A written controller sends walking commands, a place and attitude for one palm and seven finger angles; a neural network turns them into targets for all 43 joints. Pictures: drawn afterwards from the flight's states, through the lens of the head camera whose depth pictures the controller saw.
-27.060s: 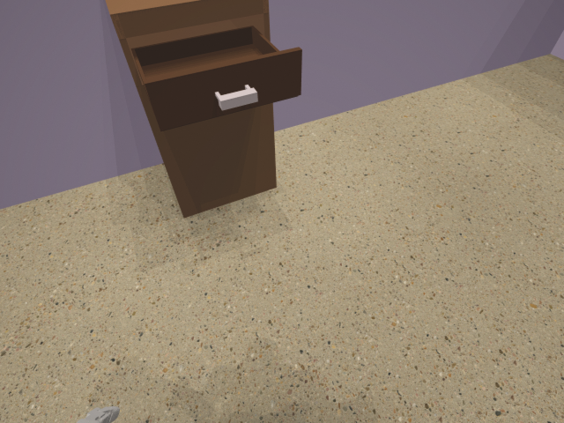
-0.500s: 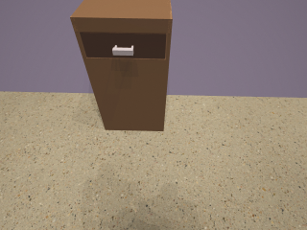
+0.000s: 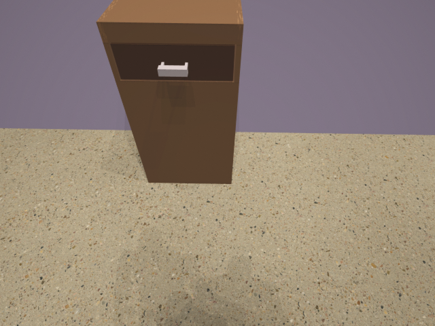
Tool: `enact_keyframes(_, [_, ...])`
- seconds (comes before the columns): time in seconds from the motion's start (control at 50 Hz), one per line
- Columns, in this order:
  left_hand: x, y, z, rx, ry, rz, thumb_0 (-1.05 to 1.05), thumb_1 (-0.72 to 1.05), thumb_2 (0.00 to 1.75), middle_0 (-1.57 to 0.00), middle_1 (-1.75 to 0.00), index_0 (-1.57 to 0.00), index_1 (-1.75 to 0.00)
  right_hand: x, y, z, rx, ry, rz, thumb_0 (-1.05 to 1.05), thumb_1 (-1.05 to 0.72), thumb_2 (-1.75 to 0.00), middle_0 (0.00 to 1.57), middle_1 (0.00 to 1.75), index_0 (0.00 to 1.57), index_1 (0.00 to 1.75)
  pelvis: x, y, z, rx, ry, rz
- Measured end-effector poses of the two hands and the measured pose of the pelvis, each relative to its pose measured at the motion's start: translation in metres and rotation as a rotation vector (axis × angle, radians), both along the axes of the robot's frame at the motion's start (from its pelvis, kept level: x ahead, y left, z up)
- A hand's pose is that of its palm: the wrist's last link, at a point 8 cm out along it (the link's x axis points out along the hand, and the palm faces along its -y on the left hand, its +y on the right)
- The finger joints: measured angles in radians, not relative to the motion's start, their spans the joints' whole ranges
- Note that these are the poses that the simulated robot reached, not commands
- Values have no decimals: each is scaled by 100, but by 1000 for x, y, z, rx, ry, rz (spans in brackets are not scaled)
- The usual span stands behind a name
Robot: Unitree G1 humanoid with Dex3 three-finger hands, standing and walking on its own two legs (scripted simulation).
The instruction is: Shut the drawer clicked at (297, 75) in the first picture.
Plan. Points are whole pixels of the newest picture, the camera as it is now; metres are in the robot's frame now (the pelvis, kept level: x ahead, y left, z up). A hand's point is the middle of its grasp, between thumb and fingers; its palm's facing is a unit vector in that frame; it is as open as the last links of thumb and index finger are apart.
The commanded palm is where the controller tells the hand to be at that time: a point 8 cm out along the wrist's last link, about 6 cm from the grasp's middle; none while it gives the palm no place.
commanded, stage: look to check the result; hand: left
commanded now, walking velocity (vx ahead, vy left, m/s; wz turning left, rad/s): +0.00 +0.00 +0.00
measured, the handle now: (173, 67) +0.94 +0.20 -0.02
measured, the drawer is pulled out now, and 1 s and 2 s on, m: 0.00 0.00 0.00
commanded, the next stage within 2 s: stand and wait in 0.26 s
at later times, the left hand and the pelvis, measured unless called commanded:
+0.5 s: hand out of the picture +0.03 +0.20 -0.17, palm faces +0.01 -0.97 -0.25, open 7.4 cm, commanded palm none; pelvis +0.01 +0.00 +0.00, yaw +0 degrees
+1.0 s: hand out of the picture +0.04 +0.21 -0.17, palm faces +0.01 -0.96 -0.27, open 7.4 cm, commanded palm none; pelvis +0.01 +0.00 +0.00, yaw +0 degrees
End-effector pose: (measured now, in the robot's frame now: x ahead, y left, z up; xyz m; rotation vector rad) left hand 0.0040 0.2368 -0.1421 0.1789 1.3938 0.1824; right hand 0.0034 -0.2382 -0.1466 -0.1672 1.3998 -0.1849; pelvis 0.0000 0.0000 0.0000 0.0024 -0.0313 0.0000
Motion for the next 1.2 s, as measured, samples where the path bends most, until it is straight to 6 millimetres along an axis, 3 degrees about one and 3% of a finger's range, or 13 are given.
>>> enact_keyframes(0.7, [29, 16, 6, 31, -41, -21, 1, 90, 90, -20, -30, -20, -30, 34, -15, 6, -34, -50, 25, 0, -91, -90, 20, 30, 20, 30, 11, 1, 1, 4, 9, -1])
enact_keyframes(1.2, [34, 20, 8, 41, -41, -29, 1, 90, 90, -20, -30, -20, -30, 36, -21, 7, -42, -46, 31, 0, -91, -90, 21, 30, 20, 30, 12, 0, 2, 7, 10, -1])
